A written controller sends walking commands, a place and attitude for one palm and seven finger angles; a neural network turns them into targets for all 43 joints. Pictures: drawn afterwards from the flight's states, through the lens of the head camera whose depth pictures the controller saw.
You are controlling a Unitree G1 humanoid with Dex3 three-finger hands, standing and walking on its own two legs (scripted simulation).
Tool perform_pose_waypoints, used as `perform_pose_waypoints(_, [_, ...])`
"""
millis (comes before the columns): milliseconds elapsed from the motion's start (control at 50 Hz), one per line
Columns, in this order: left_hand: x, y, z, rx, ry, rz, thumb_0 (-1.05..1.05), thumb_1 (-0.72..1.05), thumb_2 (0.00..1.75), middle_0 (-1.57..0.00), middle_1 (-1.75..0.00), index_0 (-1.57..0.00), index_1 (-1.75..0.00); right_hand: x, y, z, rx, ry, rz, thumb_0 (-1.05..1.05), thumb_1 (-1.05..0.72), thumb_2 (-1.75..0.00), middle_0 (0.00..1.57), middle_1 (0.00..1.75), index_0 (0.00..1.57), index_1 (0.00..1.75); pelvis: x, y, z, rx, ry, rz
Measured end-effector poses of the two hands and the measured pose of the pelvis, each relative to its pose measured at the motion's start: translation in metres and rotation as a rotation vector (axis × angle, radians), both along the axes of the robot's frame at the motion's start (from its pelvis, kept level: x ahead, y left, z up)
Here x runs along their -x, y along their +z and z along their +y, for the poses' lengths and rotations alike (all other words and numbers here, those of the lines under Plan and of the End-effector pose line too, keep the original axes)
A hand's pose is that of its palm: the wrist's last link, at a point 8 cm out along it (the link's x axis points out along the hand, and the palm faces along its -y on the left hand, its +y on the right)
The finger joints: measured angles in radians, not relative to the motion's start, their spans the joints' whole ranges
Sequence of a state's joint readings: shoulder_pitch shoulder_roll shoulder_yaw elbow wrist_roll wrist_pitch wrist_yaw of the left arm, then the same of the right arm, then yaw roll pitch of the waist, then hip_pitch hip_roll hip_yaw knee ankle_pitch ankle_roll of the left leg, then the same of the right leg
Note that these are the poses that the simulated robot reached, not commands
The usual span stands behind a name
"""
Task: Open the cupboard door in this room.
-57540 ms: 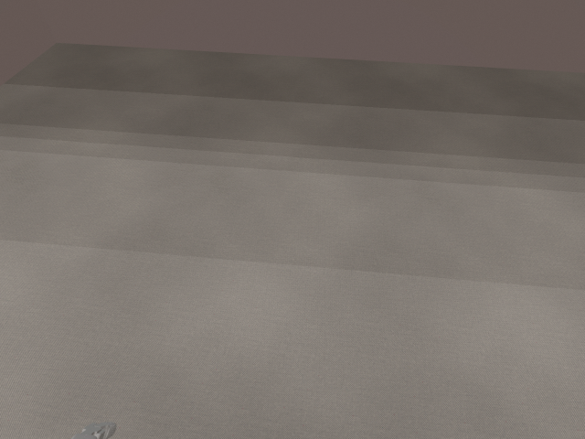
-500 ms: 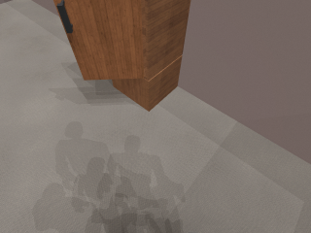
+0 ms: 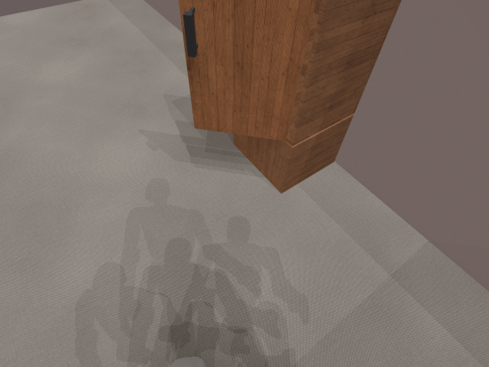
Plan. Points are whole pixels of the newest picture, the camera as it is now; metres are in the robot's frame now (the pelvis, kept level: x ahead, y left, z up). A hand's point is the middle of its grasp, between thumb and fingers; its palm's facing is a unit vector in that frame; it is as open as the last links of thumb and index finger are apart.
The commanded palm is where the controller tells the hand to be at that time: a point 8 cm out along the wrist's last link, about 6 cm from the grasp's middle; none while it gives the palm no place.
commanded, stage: take the last steps up to it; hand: left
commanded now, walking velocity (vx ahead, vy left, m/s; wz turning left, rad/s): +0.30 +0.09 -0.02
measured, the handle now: (192, 32) +0.99 +0.28 +0.03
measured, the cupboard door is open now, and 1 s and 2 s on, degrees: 45 45 45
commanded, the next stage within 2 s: come to a stop and stand still in 0.84 s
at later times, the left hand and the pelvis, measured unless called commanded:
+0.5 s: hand (169, 268) +0.31 +0.20 -0.16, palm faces -0.08 -0.98 -0.20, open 7.4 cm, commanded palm none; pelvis +0.17 +0.03 -0.01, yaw -3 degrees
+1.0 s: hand (147, 277) +0.30 +0.25 -0.19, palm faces +0.04 -0.99 -0.15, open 7.3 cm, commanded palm none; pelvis +0.34 +0.08 -0.01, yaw -3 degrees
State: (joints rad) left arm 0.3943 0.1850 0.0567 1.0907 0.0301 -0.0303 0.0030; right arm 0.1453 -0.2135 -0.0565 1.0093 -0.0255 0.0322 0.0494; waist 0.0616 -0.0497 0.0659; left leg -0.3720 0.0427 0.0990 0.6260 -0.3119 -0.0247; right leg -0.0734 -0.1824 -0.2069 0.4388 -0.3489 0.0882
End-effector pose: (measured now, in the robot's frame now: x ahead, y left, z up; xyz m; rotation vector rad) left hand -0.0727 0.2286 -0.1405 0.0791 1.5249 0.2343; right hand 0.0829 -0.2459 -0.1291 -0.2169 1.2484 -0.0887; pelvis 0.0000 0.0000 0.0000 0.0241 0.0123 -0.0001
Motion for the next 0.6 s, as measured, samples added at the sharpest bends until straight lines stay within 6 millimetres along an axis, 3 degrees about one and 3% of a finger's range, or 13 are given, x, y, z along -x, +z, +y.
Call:
perform_pose_waypoints(60, [0.001,-0.014,0.022,0.017,0.015,0.072,0.0,0.9,0.9,-0.2,-0.3,-0.2,-0.3,-0.034,-0.005,0.023,0.019,0.019,-0.091,0.01,-0.91,-0.9,0.2,0.3,0.2,0.3,-0.017,-0.013,0.022,0.013,0.003,-0.003])
perform_pose_waypoints(100, [-0.016,-0.015,0.035,0.011,0.0,0.079,0.01,0.9,0.9,-0.2,-0.3,-0.2,-0.3,-0.042,-0.004,0.037,0.021,0.01,-0.109,0.01,-0.91,-0.9,0.2,0.3,0.2,0.3,-0.026,-0.012,0.03,0.01,-0.008,-0.007])
perform_pose_waypoints(160, [-0.065,-0.01,0.049,0.003,-0.03,0.005,0.01,0.91,0.9,-0.2,-0.3,-0.2,-0.3,-0.037,-0.002,0.056,0.006,-0.017,-0.077,0.0,-0.91,-0.9,0.2,0.3,0.2,0.3,-0.043,-0.004,0.039,0.008,-0.014,-0.009])
perform_pose_waypoints(260, [-0.165,0.001,0.058,-0.006,-0.091,-0.178,0.01,0.91,0.9,-0.2,-0.3,-0.2,-0.3,-0.016,-0.001,0.062,0.01,-0.089,0.015,0.0,-0.95,-0.9,0.21,0.3,0.2,0.3,-0.073,0.004,0.05,-0.001,-0.025,-0.013])
perform_pose_waypoints(400, [-0.298,0.012,0.044,-0.004,-0.194,-0.355,0.0,0.91,0.9,-0.2,-0.3,-0.2,-0.3,0.02,-0.013,0.075,-0.036,-0.178,0.21,0.0,-0.93,-0.9,0.2,0.3,0.2,0.3,-0.122,0.001,0.048,-0.015,-0.039,-0.02])
perform_pose_waypoints(500, [-0.379,0.011,0.02,-0.005,-0.274,-0.43,0.0,0.91,0.9,-0.2,-0.3,-0.2,-0.3,0.028,-0.024,0.079,-0.081,-0.244,0.334,0.01,-0.92,-0.9,0.2,0.3,0.2,0.3,-0.167,-0.011,0.034,-0.015,-0.055,-0.023])
perform_pose_waypoints(540, [-0.399,0.008,0.012,-0.008,-0.277,-0.464,0.0,0.91,0.9,-0.2,-0.3,-0.2,-0.3,0.021,-0.029,0.077,-0.094,-0.256,0.374,0.01,-0.91,-0.9,0.2,0.3,0.2,0.3,-0.181,-0.016,0.027,-0.003,-0.049,-0.03])
perform_pose_waypoints(600, [-0.403,0.009,0.006,-0.004,-0.244,-0.451,0.0,0.9,0.9,-0.2,-0.3,-0.2,-0.3,-0.01,-0.027,0.068,-0.09,-0.25,0.367,0.01,-0.91,-0.9,0.2,0.3,0.2,0.3,-0.199,-0.011,0.023,0.009,-0.039,-0.039])
